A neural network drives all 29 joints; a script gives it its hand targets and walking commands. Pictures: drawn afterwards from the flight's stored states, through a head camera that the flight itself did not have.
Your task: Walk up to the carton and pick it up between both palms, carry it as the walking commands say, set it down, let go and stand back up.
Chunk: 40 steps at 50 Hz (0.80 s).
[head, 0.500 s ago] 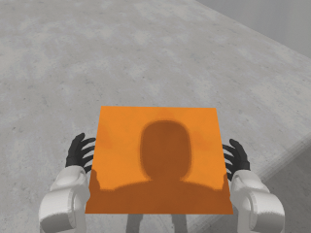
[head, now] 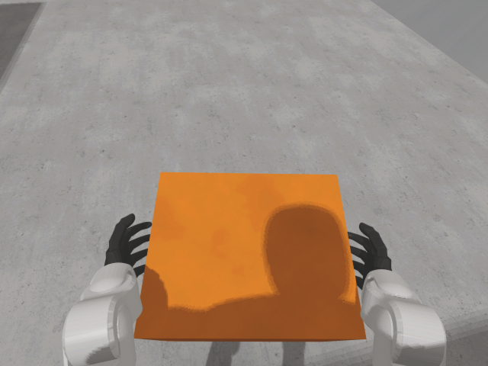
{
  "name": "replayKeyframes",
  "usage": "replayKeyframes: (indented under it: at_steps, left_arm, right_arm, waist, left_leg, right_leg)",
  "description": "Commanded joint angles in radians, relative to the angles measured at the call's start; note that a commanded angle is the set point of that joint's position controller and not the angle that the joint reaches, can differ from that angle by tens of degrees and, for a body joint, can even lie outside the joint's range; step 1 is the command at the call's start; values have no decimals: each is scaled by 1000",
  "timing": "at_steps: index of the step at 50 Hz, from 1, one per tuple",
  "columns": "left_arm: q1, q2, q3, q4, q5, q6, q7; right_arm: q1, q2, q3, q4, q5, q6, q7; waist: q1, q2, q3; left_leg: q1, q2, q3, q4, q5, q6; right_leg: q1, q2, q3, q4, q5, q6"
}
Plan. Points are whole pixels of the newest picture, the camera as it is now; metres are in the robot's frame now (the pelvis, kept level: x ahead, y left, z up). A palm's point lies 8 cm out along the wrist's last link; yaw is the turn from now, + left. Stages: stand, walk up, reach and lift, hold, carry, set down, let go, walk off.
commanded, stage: carry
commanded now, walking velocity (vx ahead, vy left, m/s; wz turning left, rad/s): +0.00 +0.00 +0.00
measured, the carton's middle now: (247, 263) +0.29 +0.00 +0.00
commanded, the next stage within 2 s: none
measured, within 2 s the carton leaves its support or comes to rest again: neither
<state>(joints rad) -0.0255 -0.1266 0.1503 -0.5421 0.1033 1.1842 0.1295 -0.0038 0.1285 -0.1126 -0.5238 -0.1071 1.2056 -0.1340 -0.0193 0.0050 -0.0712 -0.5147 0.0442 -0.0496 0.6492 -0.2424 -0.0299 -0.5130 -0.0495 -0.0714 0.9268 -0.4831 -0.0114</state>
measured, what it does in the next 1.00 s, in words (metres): steps on the spot: right foot, then left foot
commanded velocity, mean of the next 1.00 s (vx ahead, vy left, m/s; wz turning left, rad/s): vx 0.00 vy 0.00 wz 0.00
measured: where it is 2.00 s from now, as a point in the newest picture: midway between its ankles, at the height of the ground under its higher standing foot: outside the picture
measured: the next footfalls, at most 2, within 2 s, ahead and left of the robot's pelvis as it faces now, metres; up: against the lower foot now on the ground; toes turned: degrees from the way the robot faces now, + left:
right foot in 0.06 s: +0.03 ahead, -0.13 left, +0.00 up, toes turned +2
left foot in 0.34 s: -0.01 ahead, +0.13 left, +0.00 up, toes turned +2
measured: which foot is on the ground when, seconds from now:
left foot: down 0.00-0.06, up 0.08-0.32, down 0.34-1.00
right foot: up 0.00-0.04, down 0.06-1.00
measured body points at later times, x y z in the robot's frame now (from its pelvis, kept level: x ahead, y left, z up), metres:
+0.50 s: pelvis -0.05 -0.02 +0.00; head -0.06 -0.02 +0.45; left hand +0.18 +0.19 +0.09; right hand +0.21 -0.16 +0.08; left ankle -0.05 +0.13 -0.72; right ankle -0.01 -0.14 -0.72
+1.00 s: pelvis -0.09 -0.03 +0.00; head -0.11 -0.04 +0.45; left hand +0.13 +0.18 +0.09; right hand +0.17 -0.18 +0.08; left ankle -0.05 +0.13 -0.72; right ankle -0.01 -0.14 -0.72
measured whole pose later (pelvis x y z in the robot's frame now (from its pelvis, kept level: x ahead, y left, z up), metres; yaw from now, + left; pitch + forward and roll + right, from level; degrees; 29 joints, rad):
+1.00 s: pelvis -0.09 -0.03 +0.00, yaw +7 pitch +2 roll +0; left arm -0.02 -0.13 0.15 -0.50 0.10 1.19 0.12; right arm 0.00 0.13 -0.12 -0.52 -0.11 1.24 -0.15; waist -0.02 0.03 -0.09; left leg -0.43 0.03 -0.04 0.63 -0.23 -0.04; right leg -0.43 -0.10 -0.17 0.63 -0.23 0.00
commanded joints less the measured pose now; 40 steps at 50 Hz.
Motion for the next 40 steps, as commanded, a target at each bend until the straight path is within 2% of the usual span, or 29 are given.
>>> replayKeyframes:
  at_steps: [1,2,3,4,6,8,9,10,11,12,14,15,16,17,18,19,20,21,23,24,25,28,29,32,33,35,37,38,40]
  left_arm:
    - [-483,-944,-835,-165,-453,-14,-232]
    - [-375,-903,-781,-77,-420,-1,-240]
    - [-416,-925,-780,-85,-435,-3,-238]
    - [-411,-869,-776,-121,-428,-11,-244]
    - [-421,-915,-780,-99,-434,-1,-249]
    - [-399,-890,-740,-75,-417,-16,-251]
    - [-400,-903,-747,-91,-423,-8,-248]
    - [-355,-876,-742,-91,-426,-7,-253]
    - [-338,-860,-733,-50,-416,-4,-251]
    - [-343,-883,-752,-76,-419,-10,-253]
    - [-417,-899,-772,-60,-436,4,-253]
    - [-358,-897,-758,-19,-431,11,-246]
    - [-397,-870,-773,-72,-437,0,-254]
    - [-409,-899,-781,-77,-439,-2,-247]
    - [-396,-864,-776,-45,-408,16,-240]
    - [-410,-850,-770,-53,-402,16,-239]
    - [-426,-881,-780,-50,-406,17,-244]
    - [-434,-863,-786,-70,-421,9,-244]
    - [-462,-859,-788,-88,-432,1,-247]
    - [-513,-895,-805,-121,-449,-3,-250]
    - [-461,-864,-779,-56,-417,12,-245]
    - [-431,-871,-775,-44,-420,18,-252]
    - [-417,-834,-743,19,-396,25,-250]
    - [-460,-806,-752,-18,-393,24,-251]
    - [-466,-830,-753,-8,-399,30,-253]
    - [-464,-819,-758,-30,-395,25,-245]
    - [-544,-854,-781,-57,-421,11,-250]
    - [-494,-826,-763,-40,-398,15,-245]
    - [-473,-833,-764,-34,-401,18,-251]
  right_arm:
    - [-514,898,770,-206,452,-57,251]
    - [-487,861,776,-196,443,-50,245]
    - [-518,896,783,-199,441,-46,238]
    - [-572,858,811,-251,459,-44,240]
    - [-576,887,802,-220,461,-35,234]
    - [-638,892,829,-260,483,-47,229]
    - [-597,904,818,-207,480,-30,231]
    - [-523,874,816,-212,460,-29,226]
    - [-528,841,799,-191,443,-26,222]
    - [-567,854,807,-237,468,-40,225]
    - [-597,850,777,-226,450,-29,220]
    - [-503,859,760,-143,441,-18,220]
    - [-521,848,764,-169,445,-30,226]
    - [-545,853,772,-184,453,-36,226]
    - [-511,819,749,-130,444,-19,235]
    - [-508,811,746,-137,424,-24,235]
    - [-590,845,767,-173,444,-27,237]
    - [-533,843,755,-132,429,-27,235]
    - [-494,841,744,-115,412,-24,237]
    - [-564,893,762,-149,436,-34,238]
    - [-566,851,758,-148,425,-26,231]
    - [-540,852,767,-152,426,-23,232]
    - [-561,833,763,-108,426,-16,230]
    - [-587,811,747,-120,413,-17,233]
    - [-573,830,753,-103,412,-6,234]
    - [-527,813,732,-83,411,-5,240]
    - [-582,846,739,-98,411,-16,238]
    - [-568,842,752,-76,420,-10,241]
    - [-592,841,770,-137,427,-21,237]
  waist:
    - [6,212,-433]
    - [22,43,-409]
    - [6,-220,-388]
    - [2,-286,-350]
    - [10,-143,-295]
    - [9,-170,-313]
    - [13,-157,-298]
    - [11,-226,-321]
    - [15,-233,-305]
    - [16,-168,-346]
    - [2,-198,-286]
    - [-6,-124,-341]
    - [-9,-33,-331]
    - [-4,120,-342]
    - [3,285,-280]
    - [12,244,-281]
    - [15,251,-301]
    - [18,160,-313]
    - [13,69,-326]
    - [10,39,-378]
    - [12,63,-319]
    - [7,-23,-288]
    - [5,-16,-239]
    - [3,47,-166]
    - [5,28,-150]
    - [10,83,-202]
    - [12,52,-250]
    - [17,72,-223]
    - [15,2,-228]
  left_leg:
    - [255,135,-134,-85,480,72]
    - [37,70,-75,42,172,24]
    - [-192,-22,34,155,-184,-26]
    - [-231,-4,116,299,-377,-33]
    - [-154,26,101,397,-300,-44]
    - [-117,20,132,295,-214,-43]
    - [-84,25,120,268,-200,-41]
    - [-46,-10,154,238,-188,-46]
    - [-33,-7,156,225,-182,-50]
    - [42,-21,154,161,-178,-41]
    - [128,5,130,-64,-24,-19]
    - [213,-1,111,-179,135,-20]
    - [273,33,29,-192,161,-4]
    - [310,160,-150,-219,345,32]
    - [276,263,-248,-275,337,84]
    - [219,232,-220,-224,404,99]
    - [220,191,-142,-198,394,74]
    - [214,153,-103,-169,422,62]
    - [166,88,-25,-98,395,24]
    - [181,78,-30,-104,381,22]
    - [133,63,-11,-89,314,22]
    - [114,60,-24,-126,117,24]
    - [90,52,-42,-170,28,35]
    - [45,39,-40,-215,-83,36]
    - [21,36,-47,-246,-181,51]
    - [70,57,-66,-281,-165,40]
    - [82,86,-95,-285,-92,52]
    - [37,80,-88,-263,-92,54]
    - [65,56,-45,-215,-18,40]
  right_leg:
    - [400,22,-61,-514,153,28]
    - [555,-107,67,-540,248,6]
    - [667,-341,318,-498,739,-54]
    - [571,-421,310,-488,875,-120]
    - [455,-368,167,-489,709,-133]
    - [474,-297,77,-441,759,-122]
    - [412,-278,84,-438,728,-120]
    - [432,-244,29,-408,793,-91]
    - [389,-254,59,-416,813,-96]
    - [368,-268,92,-432,765,-103]
    - [286,-262,73,-409,610,-94]
    - [304,-225,38,-362,590,-60]
    - [235,-190,11,-318,460,-29]
    - [159,-123,-29,-219,308,6]
    - [75,-75,-44,-210,56,30]
    - [167,-48,-39,-236,61,35]
    - [209,-35,-61,-257,104,34]
    - [262,-64,-41,-294,214,39]
    - [337,-132,6,-337,471,16]
    - [398,-134,-3,-335,498,15]
    - [365,-158,22,-355,531,12]
    - [324,-166,32,-427,274,-3]
    - [281,-159,49,-455,110,-2]
    - [208,-148,29,-472,-33,-3]
    - [188,-144,50,-477,-93,-5]
    - [191,-136,25,-438,-20,-10]
    - [261,-95,-28,-373,113,-2]
    - [274,-109,-8,-393,96,-3]
    - [279,-153,33,-473,77,2]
